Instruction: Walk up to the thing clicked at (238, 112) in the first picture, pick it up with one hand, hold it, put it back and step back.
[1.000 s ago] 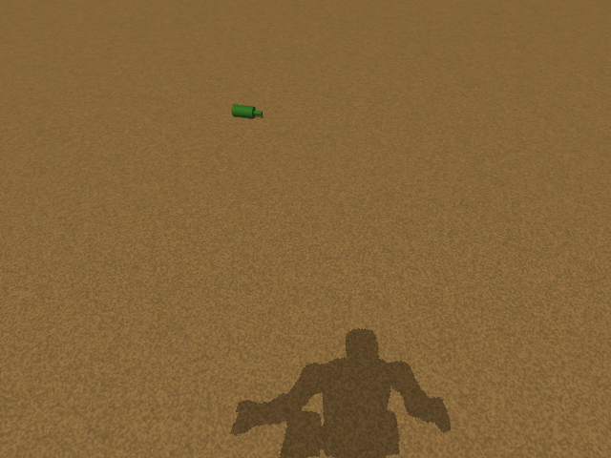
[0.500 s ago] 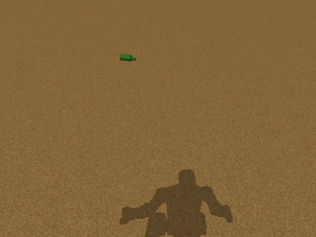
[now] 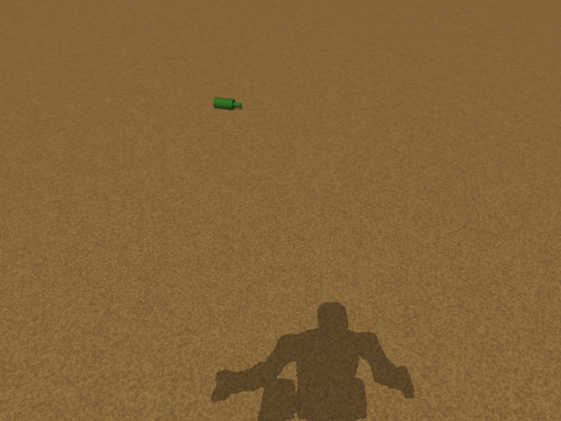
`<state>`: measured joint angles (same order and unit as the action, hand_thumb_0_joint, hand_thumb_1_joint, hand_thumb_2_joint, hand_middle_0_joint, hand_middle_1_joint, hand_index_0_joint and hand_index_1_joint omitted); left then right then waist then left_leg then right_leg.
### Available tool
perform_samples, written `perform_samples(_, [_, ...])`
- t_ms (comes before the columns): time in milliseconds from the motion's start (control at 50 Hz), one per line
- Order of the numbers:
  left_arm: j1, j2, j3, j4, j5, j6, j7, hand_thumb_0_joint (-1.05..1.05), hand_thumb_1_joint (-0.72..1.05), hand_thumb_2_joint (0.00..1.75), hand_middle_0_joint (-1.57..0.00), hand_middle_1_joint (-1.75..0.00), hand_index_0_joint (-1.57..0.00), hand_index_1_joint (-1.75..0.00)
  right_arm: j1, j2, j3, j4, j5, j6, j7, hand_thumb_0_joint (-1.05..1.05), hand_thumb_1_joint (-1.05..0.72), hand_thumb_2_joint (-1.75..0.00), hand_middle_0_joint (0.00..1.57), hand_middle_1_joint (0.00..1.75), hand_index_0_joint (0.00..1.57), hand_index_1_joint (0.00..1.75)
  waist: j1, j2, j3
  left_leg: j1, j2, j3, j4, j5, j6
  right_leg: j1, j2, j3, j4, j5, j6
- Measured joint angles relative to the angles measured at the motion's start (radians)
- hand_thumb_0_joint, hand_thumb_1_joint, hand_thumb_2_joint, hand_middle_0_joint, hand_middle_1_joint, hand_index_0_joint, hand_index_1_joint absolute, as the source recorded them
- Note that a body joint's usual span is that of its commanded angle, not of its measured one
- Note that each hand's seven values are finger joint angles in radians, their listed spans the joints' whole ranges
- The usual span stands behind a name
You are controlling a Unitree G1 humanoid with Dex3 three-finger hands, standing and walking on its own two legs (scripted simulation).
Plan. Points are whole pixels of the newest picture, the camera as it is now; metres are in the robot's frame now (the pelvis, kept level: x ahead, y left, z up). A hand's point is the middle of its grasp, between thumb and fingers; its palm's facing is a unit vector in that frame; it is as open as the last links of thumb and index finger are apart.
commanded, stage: stand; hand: left
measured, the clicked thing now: (228, 103) +2.00 +0.33 -0.75
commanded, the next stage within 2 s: walk up in 0.12 s
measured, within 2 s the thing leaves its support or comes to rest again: neither
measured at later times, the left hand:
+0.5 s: hand out of the picture +0.11 +0.38 -0.17, palm faces -0.09 -0.91 -0.41, open 7.4 cm
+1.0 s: hand (150, 233) +0.52 +0.31 -0.14, palm faces -0.18 -0.90 -0.40, open 7.4 cm
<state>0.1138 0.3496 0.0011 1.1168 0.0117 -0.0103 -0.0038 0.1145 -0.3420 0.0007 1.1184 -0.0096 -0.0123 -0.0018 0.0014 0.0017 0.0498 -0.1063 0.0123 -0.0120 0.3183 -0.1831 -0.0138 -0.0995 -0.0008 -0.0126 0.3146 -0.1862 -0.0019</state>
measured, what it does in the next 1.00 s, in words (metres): walks ahead: left foot, then right foot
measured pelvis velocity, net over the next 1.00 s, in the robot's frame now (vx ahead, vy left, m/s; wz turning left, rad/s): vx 0.34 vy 0.06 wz -0.15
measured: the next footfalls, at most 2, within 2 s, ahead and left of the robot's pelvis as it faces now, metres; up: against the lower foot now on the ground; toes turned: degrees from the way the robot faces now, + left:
left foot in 0.44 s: +0.18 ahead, +0.20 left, +0.00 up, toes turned +1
right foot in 0.90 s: +0.44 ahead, -0.08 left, +0.00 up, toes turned -13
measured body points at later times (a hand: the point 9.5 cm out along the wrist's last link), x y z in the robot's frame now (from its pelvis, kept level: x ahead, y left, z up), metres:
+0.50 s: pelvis +0.08 +0.08 -0.02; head +0.08 +0.09 +0.42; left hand +0.11 +0.43 -0.15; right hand +0.17 -0.27 -0.11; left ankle +0.14 +0.20 -0.75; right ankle +0.00 -0.09 -0.72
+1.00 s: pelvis +0.34 +0.06 -0.03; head +0.35 +0.04 +0.42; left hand +0.53 +0.35 -0.11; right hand +0.29 -0.25 -0.17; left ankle +0.19 +0.20 -0.68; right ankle +0.40 -0.07 -0.75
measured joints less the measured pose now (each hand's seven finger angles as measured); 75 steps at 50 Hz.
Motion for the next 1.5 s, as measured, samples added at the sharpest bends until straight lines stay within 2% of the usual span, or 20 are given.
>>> perform_samples(140, [0.011, 0.001, 0.006, -0.01, 0.002, -0.002, -0.009, 0.01, 0.9, 0.9, -0.21, -0.3, -0.2, -0.3, 0.006, -0.001, -0.012, -0.008, -0.007, 0.0, 0.011, 0.0, -0.9, -0.9, 0.2, 0.3, 0.2, 0.3, 0.002, 0.0, -0.005, -0.011, 0.001, 0.005, 0.027, -0.04, 0.01, -0.01, 0.001, 0.003, 0.021, -0.026, -0.006])
perform_samples(200, [0.063, 0.01, 0.029, -0.047, 0.011, -0.025, -0.039, 0.01, 0.9, 0.9, -0.21, -0.3, -0.2, -0.3, 0.032, -0.026, -0.047, -0.051, -0.027, -0.003, 0.048, 0.0, -0.9, -0.9, 0.21, 0.3, 0.2, 0.3, 0.004, 0.015, -0.039, -0.088, 0.007, 0.016, 0.191, -0.229, 0.045, -0.057, 0.01, 0.012, 0.104, -0.13, -0.028])
perform_samples(260, [0.102, 0.023, 0.043, -0.077, 0.014, -0.05, -0.045, 0.01, 0.9, 0.9, -0.21, -0.3, -0.2, -0.3, 0.036, -0.063, -0.07, -0.077, -0.037, -0.004, 0.064, 0.0, -0.9, -0.9, 0.2, 0.3, 0.2, 0.3, 0.017, 0.027, -0.039, -0.206, 0.01, 0.013, 0.402, -0.223, 0.034, -0.052, 0.009, 0.023, 0.088, -0.07, -0.041])
perform_samples(400, [0.185, 0.093, 0.062, -0.097, 0.019, -0.038, -0.051, 0.01, 0.9, 0.9, -0.21, -0.3, -0.2, -0.3, 0.047, -0.112, -0.104, -0.126, -0.034, -0.012, 0.104, 0.0, -0.9, -0.9, 0.2, 0.3, 0.2, 0.3, 0.039, 0.023, -0.037, -0.294, 0.07, 0.001, 0.33, -0.166, 0.012, 0.022, -0.022, 0.043, 0.066, -0.114, 0.009])
perform_samples(440, [0.198, 0.119, 0.067, -0.095, 0.019, -0.029, -0.053, 0.01, 0.9, 0.9, -0.21, -0.3, -0.2, -0.3, 0.053, -0.115, -0.113, -0.144, -0.031, -0.027, 0.105, 0.0, -0.9, -0.9, 0.2, 0.3, 0.2, 0.3, 0.036, 0.003, -0.037, -0.26, 0.067, 0.022, 0.254, -0.079, 0.011, 0.006, -0.045, 0.056, 0.154, -0.187, 0.006])
perform_samples(460, [0.202, 0.132, 0.068, -0.093, 0.021, -0.024, -0.051, 0.01, 0.9, 0.9, -0.21, -0.3, -0.2, -0.3, 0.052, -0.111, -0.118, -0.153, -0.034, -0.038, 0.101, 0.0, -0.9, -0.9, 0.2, 0.3, 0.2, 0.3, 0.034, -0.02, -0.031, -0.251, 0.052, 0.047, 0.262, -0.025, 0.01, -0.029, -0.063, 0.077, 0.255, -0.245, -0.02])
perform_samples(500, [0.197, 0.138, 0.062, -0.076, 0.015, -0.01, -0.037, 0.01, 0.9, 0.9, -0.21, -0.3, -0.2, -0.3, 0.058, -0.098, -0.12, -0.171, -0.033, -0.056, 0.091, 0.0, -0.9, -0.9, 0.2, 0.3, 0.2, 0.3, 0.015, -0.039, -0.031, -0.243, 0.039, 0.08, 0.301, -0.058, 0.016, -0.148, -0.037, 0.114, 0.534, -0.293, -0.047])
perform_samples(540, [0.18, 0.139, 0.051, -0.073, 0.006, -0.01, -0.038, 0.01, 0.9, 0.9, -0.21, -0.3, -0.2, -0.3, 0.081, -0.081, -0.112, -0.175, -0.021, -0.058, 0.084, 0.0, -0.9, -0.9, 0.2, 0.3, 0.2, 0.3, -0.003, -0.044, -0.032, -0.198, 0.034, 0.094, 0.269, -0.078, 0.033, -0.248, -0.01, 0.095, 0.7, -0.25, -0.052])
perform_samples(600, [0.16, 0.138, 0.051, -0.094, -0.005, -0.031, -0.056, 0.01, 0.9, 0.9, -0.2, -0.29, -0.2, -0.3, 0.124, -0.061, -0.097, -0.166, -0.015, -0.054, 0.079, 0.0, -0.9, -0.9, 0.2, 0.3, 0.2, 0.3, -0.014, -0.052, -0.036, -0.105, 0.023, 0.121, 0.175, -0.074, 0.042, -0.35, -0.019, 0.041, 0.716, -0.155, -0.03])
perform_samples(720, [0.112, 0.12, 0.055, -0.136, -0.005, -0.025, -0.087, 0.01, 0.9, 0.9, -0.21, -0.3, -0.2, -0.3, 0.205, -0.06, -0.088, -0.157, -0.016, -0.059, 0.077, 0.0, -0.9, -0.9, 0.21, 0.3, 0.2, 0.3, -0.038, -0.025, -0.033, 0.047, -0.004, 0.149, 0.049, -0.095, 0.052, -0.438, -0.058, 0.007, 0.527, -0.039, 0.002])
perform_samples(860, [0.049, 0.1, 0.05, -0.162, -0.006, -0.026, -0.09, 0.01, 0.9, 0.9, -0.21, -0.3, -0.2, -0.3, 0.261, -0.072, -0.09, -0.169, -0.019, -0.054, 0.077, 0.0, -0.9, -0.9, 0.21, 0.3, 0.21, 0.3, -0.063, 0.019, -0.02, 0.186, -0.011, 0.172, 0.014, -0.206, 0.025, -0.402, -0.085, -0.024, 0.283, 0.07, -0.027])
perform_samples(900, [0.031, 0.097, 0.05, -0.173, -0.007, -0.035, -0.085, 0.01, 0.9, 0.9, -0.21, -0.3, -0.2, -0.3, 0.274, -0.074, -0.089, -0.178, -0.019, -0.047, 0.073, 0.0, -0.9, -0.9, 0.21, 0.3, 0.21, 0.3, -0.069, 0.032, -0.018, 0.201, 0.006, 0.172, 0.075, -0.281, 0.012, -0.352, -0.067, -0.049, 0.228, 0.071, -0.042])
perform_samples(940, [0.004, 0.076, 0.057, -0.187, -0.005, -0.055, -0.071, 0.01, 0.9, 0.9, -0.21, -0.3, -0.2, -0.3, 0.265, -0.079, -0.088, -0.175, -0.019, -0.034, 0.065, 0.0, -0.9, -0.9, 0.21, 0.3, 0.21, 0.3, -0.062, 0.077, 0.006, 0.151, 0.067, 0.155, 0.28, -0.349, 0.028, -0.332, -0.026, -0.074, 0.269, 0.067, -0.027])
perform_samples(1000, [0.003, 0.05, 0.051, -0.23, -0.012, -0.079, -0.054, 0.01, 0.9, 0.9, -0.21, -0.3, -0.2, -0.3, 0.226, -0.068, -0.071, -0.174, -0.01, -0.02, 0.059, 0.01, -0.9, -0.9, 0.2, 0.3, 0.2, 0.3, -0.037, 0.074, 0.022, -0.055, 0.035, 0.042, 0.71, -0.309, 0.033, -0.301, -0.022, -0.071, 0.311, -0.015, -0.022])
perform_samples(1040, [0.025, 0.033, 0.039, -0.245, -0.019, -0.085, -0.045, 0.01, 0.9, 0.9, -0.21, -0.3, -0.2, -0.3, 0.195, -0.073, -0.066, -0.182, -0.006, -0.024, 0.061, 0.01, -0.9, -0.9, 0.2, 0.3, 0.2, 0.3, -0.021, 0.077, 0.024, -0.179, 0.034, 0.014, 0.827, -0.24, 0.034, -0.244, -0.02, -0.067, 0.269, -0.027, -0.019])
perform_samples(1140, [0.113, 0.03, 0.026, -0.234, -0.013, -0.091, -0.038, 0.01, 0.9, 0.9, -0.21, -0.3, -0.2, -0.3, 0.12, -0.085, -0.08, -0.238, -0.013, -0.03, 0.086, 0.01, -0.9, -0.9, 0.2, 0.3, 0.2, 0.3, 0.001, 0.077, 0.016, -0.381, 0.102, -0.003, 0.666, -0.134, 0.018, -0.116, -0.013, -0.052, 0.167, -0.052, -0.006])
perform_samples(1240, [0.173, 0.072, 0.031, -0.207, 0.0, -0.089, -0.043, 0.01, 0.9, 0.9, -0.21, -0.3, -0.21, -0.3, 0.08, -0.099, -0.101, -0.259, -0.021, -0.032, 0.119, 0.0, -0.9, -0.9, 0.2, 0.3, 0.2, 0.3, 0.024, 0.049, 0.002, -0.418, 0.142, 0.02, 0.382, -0.006, 0.006, -0.039, -0.033, -0.038, 0.174, -0.145, 0.013])
perform_samples(1320, [0.203, 0.117, 0.045, -0.171, 0.009, -0.072, -0.038, 0.01, 0.9, 0.9, -0.21, -0.3, -0.21, -0.3, 0.082, -0.106, -0.121, -0.26, -0.027, -0.049, 0.117, 0.0, -0.9, -0.9, 0.2, 0.3, 0.2, 0.3, 0.02, -0.012, -0.019, -0.352, 0.094, 0.086, 0.349, -0.003, 0.013, -0.049, -0.106, -0.004, 0.354, -0.277, -0.001])
perform_samples(1400, [0.172, 0.132, 0.04, -0.139, -0.012, -0.05, -0.012, 0.01, 0.9, 0.9, -0.21, -0.3, -0.2, -0.3, 0.099, -0.073, -0.109, -0.266, -0.01, -0.063, 0.089, 0.0, -0.9, -0.9, 0.2, 0.3, 0.2, 0.3, -0.012, -0.042, 0.004, -0.284, 0.071, 0.119, 0.355, -0.081, 0.031, -0.262, -0.039, 0.081, 0.799, -0.237, -0.046])
perform_samples(1500, [0.147, 0.132, 0.038, -0.155, -0.025, -0.058, -0.03, 0.01, 0.9, 0.9, -0.21, -0.3, -0.2, -0.3, 0.168, -0.044, -0.08, -0.245, -0.007, -0.061, 0.075, 0.0, -0.9, -0.9, 0.2, 0.3, 0.2, 0.3, -0.028, -0.057, 0.012, -0.119, 0.035, 0.157, 0.186, -0.08, 0.046, -0.412, -0.049, 0.018, 0.717, -0.116, -0.027])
